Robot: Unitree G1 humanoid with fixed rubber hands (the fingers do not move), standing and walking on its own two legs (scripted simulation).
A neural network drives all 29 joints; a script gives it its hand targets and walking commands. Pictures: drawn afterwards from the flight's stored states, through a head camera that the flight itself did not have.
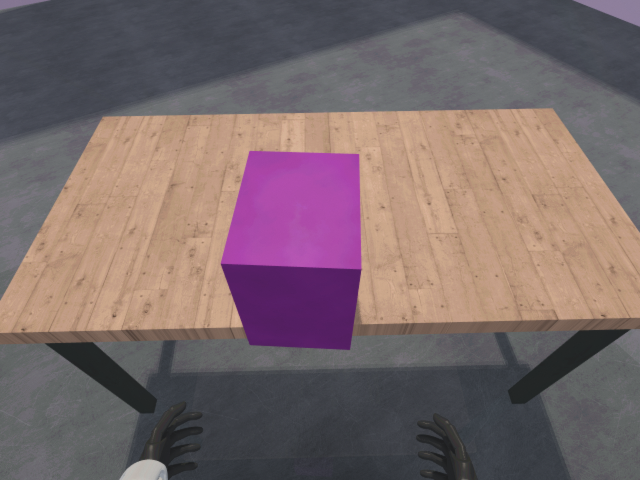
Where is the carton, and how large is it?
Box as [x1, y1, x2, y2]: [221, 151, 361, 349]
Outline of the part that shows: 249,151 221,260 221,265 249,343 257,345 349,349 361,269 358,154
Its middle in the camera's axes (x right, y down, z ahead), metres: -0.03 +0.03 +0.61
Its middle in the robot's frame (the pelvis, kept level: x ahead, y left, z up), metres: +0.44 +0.02 -0.03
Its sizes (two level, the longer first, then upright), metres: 0.208 0.166 0.237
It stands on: a table, 0.63 m high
